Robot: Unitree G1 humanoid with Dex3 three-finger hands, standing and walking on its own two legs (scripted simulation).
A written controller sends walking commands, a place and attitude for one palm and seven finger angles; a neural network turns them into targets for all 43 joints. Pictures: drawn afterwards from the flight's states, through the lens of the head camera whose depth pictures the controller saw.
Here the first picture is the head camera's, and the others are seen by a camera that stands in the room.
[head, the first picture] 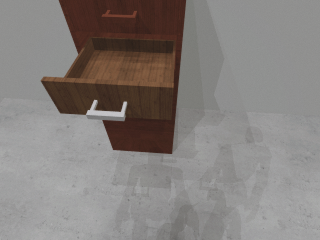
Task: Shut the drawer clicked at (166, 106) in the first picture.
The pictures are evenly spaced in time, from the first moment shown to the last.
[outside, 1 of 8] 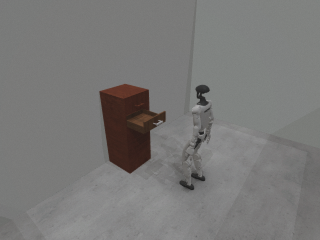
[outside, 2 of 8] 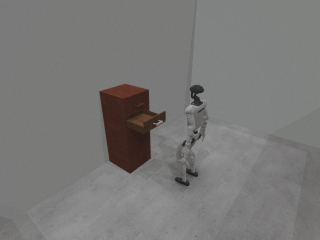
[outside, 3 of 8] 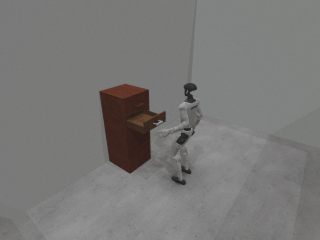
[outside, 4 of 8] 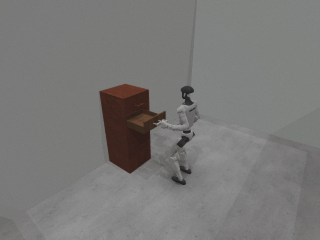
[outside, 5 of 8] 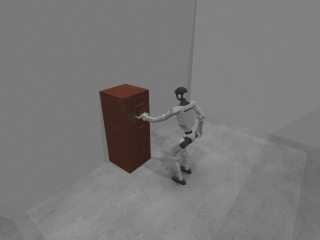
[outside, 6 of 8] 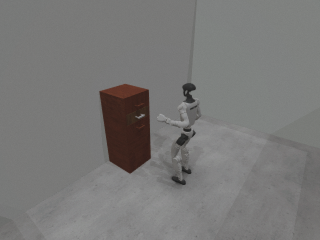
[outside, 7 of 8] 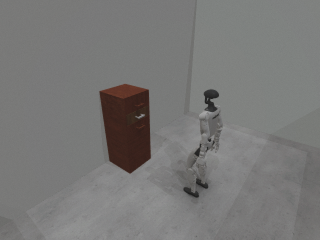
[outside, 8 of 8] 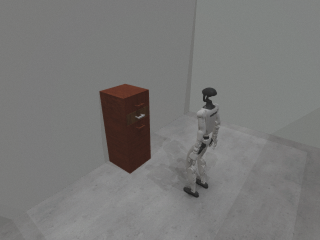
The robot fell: no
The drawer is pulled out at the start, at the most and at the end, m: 0.30 0.30 0.00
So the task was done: yes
